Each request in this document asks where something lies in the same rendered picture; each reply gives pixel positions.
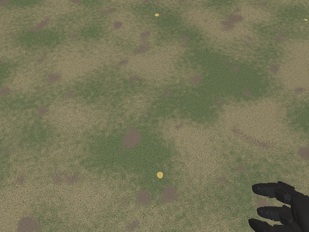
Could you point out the robot right hand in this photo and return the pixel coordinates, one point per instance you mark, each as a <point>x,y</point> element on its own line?
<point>294,219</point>

